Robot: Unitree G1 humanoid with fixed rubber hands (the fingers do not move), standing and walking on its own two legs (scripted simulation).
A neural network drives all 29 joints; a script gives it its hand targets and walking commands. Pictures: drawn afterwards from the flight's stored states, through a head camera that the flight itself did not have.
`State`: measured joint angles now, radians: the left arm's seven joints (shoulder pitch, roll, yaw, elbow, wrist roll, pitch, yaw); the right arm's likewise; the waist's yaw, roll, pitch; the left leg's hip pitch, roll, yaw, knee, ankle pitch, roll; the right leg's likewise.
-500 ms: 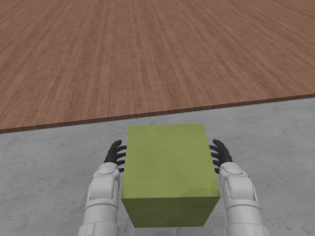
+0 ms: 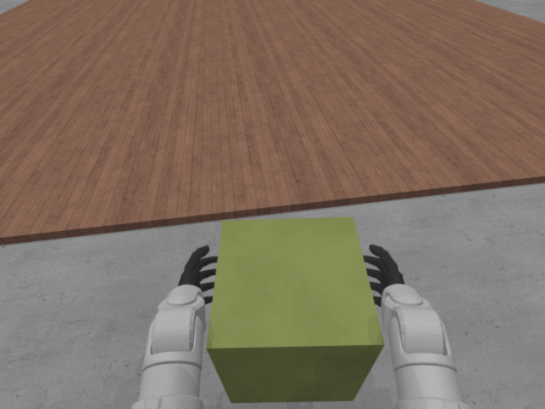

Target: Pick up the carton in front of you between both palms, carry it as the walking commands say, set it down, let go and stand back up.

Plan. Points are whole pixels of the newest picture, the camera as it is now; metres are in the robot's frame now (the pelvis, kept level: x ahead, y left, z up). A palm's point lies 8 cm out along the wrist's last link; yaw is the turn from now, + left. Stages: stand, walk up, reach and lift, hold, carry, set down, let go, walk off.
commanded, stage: hold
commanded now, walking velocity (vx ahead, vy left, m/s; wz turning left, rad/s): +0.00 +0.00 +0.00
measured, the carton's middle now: (289, 313) +0.29 +0.00 -0.02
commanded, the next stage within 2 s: carry in 1.16 s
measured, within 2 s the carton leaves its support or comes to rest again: neither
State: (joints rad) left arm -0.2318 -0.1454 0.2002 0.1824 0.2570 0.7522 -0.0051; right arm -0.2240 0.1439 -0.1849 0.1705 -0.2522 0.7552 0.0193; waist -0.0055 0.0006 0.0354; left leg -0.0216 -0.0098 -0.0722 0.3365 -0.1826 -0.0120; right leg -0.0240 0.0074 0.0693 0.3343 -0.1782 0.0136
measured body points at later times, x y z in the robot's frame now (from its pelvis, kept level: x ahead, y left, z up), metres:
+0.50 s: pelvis -0.01 +0.00 +0.00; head -0.04 +0.00 +0.45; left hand +0.30 +0.15 +0.04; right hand +0.29 -0.15 +0.04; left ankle +0.01 +0.13 -0.75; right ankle +0.01 -0.13 -0.75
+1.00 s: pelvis +0.00 +0.00 +0.00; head -0.04 +0.00 +0.45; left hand +0.30 +0.15 +0.04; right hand +0.29 -0.15 +0.04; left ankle +0.01 +0.13 -0.75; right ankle +0.01 -0.13 -0.75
